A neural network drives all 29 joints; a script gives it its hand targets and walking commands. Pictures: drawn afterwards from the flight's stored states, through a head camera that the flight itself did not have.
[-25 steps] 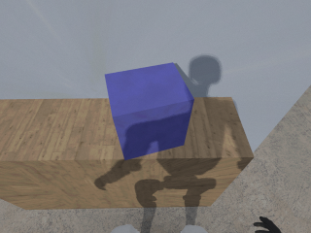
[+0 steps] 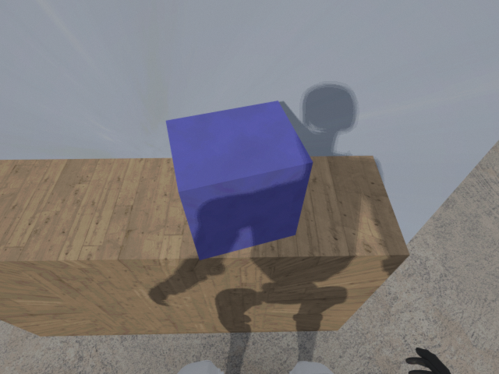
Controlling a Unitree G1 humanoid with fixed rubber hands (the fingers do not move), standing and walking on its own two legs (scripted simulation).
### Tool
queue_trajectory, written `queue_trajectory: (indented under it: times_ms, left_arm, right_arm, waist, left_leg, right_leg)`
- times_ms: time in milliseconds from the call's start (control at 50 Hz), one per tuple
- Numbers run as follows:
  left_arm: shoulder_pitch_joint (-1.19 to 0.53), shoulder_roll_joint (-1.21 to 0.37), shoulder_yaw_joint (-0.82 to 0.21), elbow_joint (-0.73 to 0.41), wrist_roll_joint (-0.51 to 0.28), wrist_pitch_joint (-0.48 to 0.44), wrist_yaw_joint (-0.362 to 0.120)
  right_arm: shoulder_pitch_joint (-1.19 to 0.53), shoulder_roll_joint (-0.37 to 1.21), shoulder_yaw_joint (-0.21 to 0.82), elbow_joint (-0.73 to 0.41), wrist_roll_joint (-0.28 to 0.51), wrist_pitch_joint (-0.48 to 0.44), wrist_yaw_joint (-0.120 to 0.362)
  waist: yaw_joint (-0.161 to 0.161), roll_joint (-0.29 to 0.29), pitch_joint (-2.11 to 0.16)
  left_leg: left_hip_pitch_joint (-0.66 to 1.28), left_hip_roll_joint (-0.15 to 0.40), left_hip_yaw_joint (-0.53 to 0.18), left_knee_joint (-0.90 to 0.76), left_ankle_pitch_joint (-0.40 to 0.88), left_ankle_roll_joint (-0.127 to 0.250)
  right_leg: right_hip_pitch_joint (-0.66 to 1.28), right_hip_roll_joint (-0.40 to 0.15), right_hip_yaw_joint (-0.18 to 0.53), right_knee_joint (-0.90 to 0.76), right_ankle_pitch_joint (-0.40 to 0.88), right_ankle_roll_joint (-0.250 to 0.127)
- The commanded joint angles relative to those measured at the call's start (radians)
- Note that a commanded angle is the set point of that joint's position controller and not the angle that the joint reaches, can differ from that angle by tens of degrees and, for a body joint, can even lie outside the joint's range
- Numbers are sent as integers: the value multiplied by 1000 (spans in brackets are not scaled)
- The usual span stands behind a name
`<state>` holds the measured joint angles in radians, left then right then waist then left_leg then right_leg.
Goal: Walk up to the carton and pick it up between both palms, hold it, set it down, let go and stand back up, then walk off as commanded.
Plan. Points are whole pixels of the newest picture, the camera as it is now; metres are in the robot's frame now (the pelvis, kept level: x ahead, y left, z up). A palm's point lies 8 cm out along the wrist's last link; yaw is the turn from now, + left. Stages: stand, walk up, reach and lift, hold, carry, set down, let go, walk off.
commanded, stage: walk up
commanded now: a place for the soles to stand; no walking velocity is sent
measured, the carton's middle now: (237, 183) +0.44 +0.03 +0.01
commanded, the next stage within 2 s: reach and lift in 0.34 s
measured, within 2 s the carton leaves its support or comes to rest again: neither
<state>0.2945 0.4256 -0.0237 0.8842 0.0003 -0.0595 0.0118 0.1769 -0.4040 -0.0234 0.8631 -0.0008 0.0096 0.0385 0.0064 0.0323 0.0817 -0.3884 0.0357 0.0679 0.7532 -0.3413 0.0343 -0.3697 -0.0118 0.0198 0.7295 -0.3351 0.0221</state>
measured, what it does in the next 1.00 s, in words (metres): stands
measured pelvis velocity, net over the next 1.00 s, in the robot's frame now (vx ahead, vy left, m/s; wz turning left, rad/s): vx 0.00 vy -0.01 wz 0.00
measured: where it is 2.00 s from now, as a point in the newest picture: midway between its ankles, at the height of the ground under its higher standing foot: outside the picture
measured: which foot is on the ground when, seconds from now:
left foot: down 0.00-1.00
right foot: down 0.00-1.00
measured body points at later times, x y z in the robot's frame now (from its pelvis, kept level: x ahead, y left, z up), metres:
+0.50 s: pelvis -0.01 +0.00 -0.01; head +0.02 -0.01 +0.44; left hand +0.10 +0.31 -0.11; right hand +0.12 -0.31 -0.13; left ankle +0.04 +0.11 -0.71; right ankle +0.03 -0.14 -0.71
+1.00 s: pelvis +0.00 -0.01 +0.01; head +0.01 -0.01 +0.46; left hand +0.18 +0.26 -0.06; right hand +0.16 -0.29 -0.08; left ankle +0.04 +0.11 -0.71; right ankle +0.03 -0.14 -0.71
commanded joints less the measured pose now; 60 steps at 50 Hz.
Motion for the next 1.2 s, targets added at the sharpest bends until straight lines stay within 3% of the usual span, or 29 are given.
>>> queue_trajectory:
  times_ms: [0,60,80,140,160,320,340,360,380,440,540,600,640,760,880,1000,1100,1180]
  left_arm:
    - [-32,222,72,-19,11,-18,18]
    - [-40,231,73,-22,10,-20,19]
    - [-50,228,72,-20,9,-20,19]
    - [-48,231,71,-23,12,-16,21]
    - [-46,222,69,-21,10,-15,19]
    - [-43,223,75,-16,14,-15,13]
    - [-394,131,108,-276,25,227,27]
    - [-463,81,108,-307,67,333,43]
    - [-452,58,124,-360,85,390,46]
    - [-456,104,132,-479,74,463,31]
    - [-330,105,142,-522,58,511,26]
    - [-290,90,167,-520,67,512,23]
    - [-267,82,180,-528,73,497,29]
    - [-206,26,167,-589,52,444,40]
    - [-157,-36,149,-631,27,379,59]
    - [-142,-70,143,-658,3,309,83]
    - [-163,-88,128,-693,-26,242,109]
    - [-163,-102,121,-695,-42,205,118]
  right_arm:
    - [-59,-211,-53,-34,-5,-26,-13]
    - [-49,-209,-54,-29,-6,-23,-14]
    - [-50,-211,-56,-28,-8,-21,-14]
    - [-52,-216,-56,-33,-6,-21,-14]
    - [-63,-212,-55,-31,-7,-22,-14]
    - [-56,-226,-58,-32,-9,-22,-12]
    - [-336,3,-149,197,-148,-196,-4]
    - [-234,-85,-163,215,-179,-207,22]
    - [-224,-117,-172,185,-178,-215,36]
    - [-211,-117,-192,83,-132,-211,28]
    - [-176,-153,-206,-52,-63,-204,26]
    - [-166,-161,-181,-133,-42,-206,29]
    - [-147,-157,-151,-166,-22,-214,33]
    - [-83,-146,-119,-169,12,-220,47]
    - [-35,-131,-123,-211,37,-224,71]
    - [-14,-101,-123,-297,41,-235,87]
    - [-18,-68,-119,-391,47,-244,95]
    - [-27,-45,-101,-457,60,-247,99]
  waist:
    - [-17,-7,-212]
    - [-24,-30,-216]
    - [-27,1,-203]
    - [-26,-18,-209]
    - [-22,2,-186]
    - [-23,4,-172]
    - [-48,0,53]
    - [-76,69,82]
    - [-89,72,41]
    - [-74,7,-70]
    - [-14,-80,-122]
    - [23,-120,-166]
    - [38,-113,-179]
    - [27,-110,-207]
    - [22,-99,-185]
    - [53,-107,-177]
    - [68,-127,-188]
    - [79,-166,-170]
  left_leg:
    - [159,119,-149,-184,67,53]
    - [186,103,-123,-156,99,42]
    - [178,101,-123,-161,89,42]
    - [165,118,-147,-186,36,53]
    - [156,121,-144,-197,14,55]
    - [140,111,-152,-225,-100,53]
    - [-285,44,-43,-178,-340,-34]
    - [-401,89,-42,-199,-371,1]
    - [-401,101,-35,-191,-342,11]
    - [-163,66,16,-140,-205,-10]
    - [80,26,-10,-150,-30,-37]
    - [126,0,-19,-155,58,-39]
    - [153,-15,-21,-171,131,-40]
    - [221,-23,-25,-209,244,-55]
    - [268,-20,-15,-291,248,-57]
    - [268,-28,1,-354,174,-49]
    - [243,-34,15,-383,70,-35]
    - [323,-52,7,-357,38,-28]
  right_leg:
    - [35,-76,127,-135,163,-96]
    - [8,-99,156,-148,174,-107]
    - [-4,-97,162,-152,164,-108]
    - [7,-85,133,-133,132,-100]
    - [-9,-81,132,-141,107,-95]
    - [-24,-69,138,-154,36,-101]
    - [35,6,-132,27,-189,-57]
    - [134,43,-147,118,-132,-64]
    - [195,52,-156,148,-79,-62]
    - [95,25,-110,39,-35,-53]
    - [46,22,-95,-104,48,-66]
    - [87,23,-71,-145,115,-63]
    - [117,25,-70,-164,192,-56]
    - [138,35,-95,-193,279,-47]
    - [145,52,-107,-260,225,-45]
    - [155,47,-86,-318,148,-52]
    - [144,27,-61,-341,51,-56]
    - [39,-14,-32,-388,-55,-84]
